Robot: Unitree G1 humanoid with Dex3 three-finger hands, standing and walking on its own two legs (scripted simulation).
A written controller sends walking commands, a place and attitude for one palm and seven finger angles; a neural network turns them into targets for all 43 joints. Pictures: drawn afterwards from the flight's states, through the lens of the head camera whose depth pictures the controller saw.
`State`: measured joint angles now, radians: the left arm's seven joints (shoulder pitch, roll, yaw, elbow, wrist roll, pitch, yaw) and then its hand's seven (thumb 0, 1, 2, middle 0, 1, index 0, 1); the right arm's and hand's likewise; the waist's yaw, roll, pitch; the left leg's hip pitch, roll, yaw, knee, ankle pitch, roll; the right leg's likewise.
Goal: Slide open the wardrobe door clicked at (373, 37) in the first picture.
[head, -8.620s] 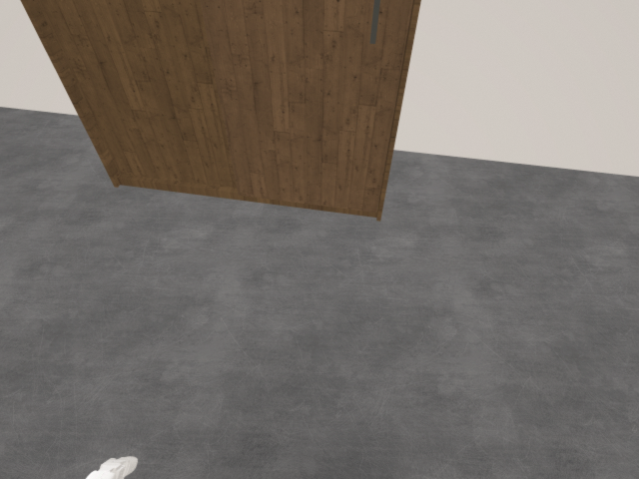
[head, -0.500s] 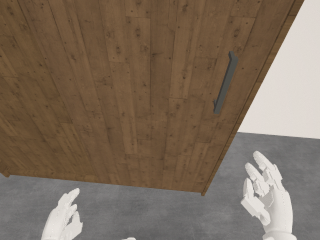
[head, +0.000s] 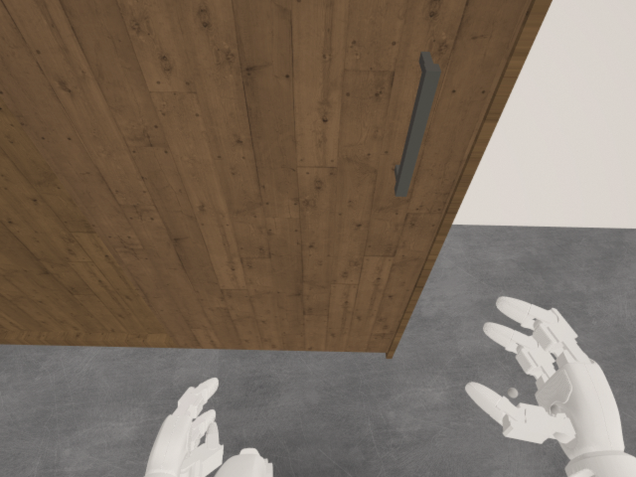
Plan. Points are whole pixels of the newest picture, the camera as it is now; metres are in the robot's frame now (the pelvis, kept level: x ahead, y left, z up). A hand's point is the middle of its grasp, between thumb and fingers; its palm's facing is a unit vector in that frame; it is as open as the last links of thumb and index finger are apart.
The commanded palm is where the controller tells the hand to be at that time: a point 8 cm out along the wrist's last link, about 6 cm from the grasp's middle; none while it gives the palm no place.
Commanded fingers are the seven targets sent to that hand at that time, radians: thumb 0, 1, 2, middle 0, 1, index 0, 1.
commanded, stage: raise the hand with hooked fingers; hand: right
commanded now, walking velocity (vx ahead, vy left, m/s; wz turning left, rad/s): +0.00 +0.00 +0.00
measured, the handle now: (412, 131) +0.52 -0.09 +0.16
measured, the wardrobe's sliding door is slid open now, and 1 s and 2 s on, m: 0.00 0.00 0.00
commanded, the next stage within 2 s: move the hooked fingers beside the handle in 1.34 s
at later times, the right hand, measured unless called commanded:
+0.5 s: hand (591, 331) +0.25 -0.24 +0.14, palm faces +0.05 +0.99 -0.09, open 13.4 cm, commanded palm +0.22 -0.29 +0.15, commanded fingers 0.00 0.50 -0.30 0.30 1.20 0.30 1.20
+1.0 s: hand (632, 273) +0.29 -0.26 +0.19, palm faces +0.04 +1.00 -0.08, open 14.0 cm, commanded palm +0.25 -0.30 +0.19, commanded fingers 0.00 0.50 -0.30 0.30 1.20 0.30 1.20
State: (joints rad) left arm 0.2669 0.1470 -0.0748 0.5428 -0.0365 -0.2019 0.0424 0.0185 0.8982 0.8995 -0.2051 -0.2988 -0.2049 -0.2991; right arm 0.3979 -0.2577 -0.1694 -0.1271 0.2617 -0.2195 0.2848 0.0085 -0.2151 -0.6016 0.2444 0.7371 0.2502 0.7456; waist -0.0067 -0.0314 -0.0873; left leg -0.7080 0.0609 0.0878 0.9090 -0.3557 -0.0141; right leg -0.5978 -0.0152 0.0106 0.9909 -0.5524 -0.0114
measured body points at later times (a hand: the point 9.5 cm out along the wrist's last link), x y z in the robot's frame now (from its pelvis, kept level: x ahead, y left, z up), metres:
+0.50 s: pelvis +0.02 +0.01 +0.03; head +0.02 +0.01 +0.48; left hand +0.21 +0.24 -0.02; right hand +0.25 -0.29 +0.14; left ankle +0.06 +0.14 -0.68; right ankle -0.03 -0.11 -0.68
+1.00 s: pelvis +0.01 +0.02 +0.04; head +0.01 +0.03 +0.49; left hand +0.17 +0.26 -0.03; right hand +0.28 -0.31 +0.19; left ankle +0.06 +0.14 -0.68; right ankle -0.03 -0.11 -0.68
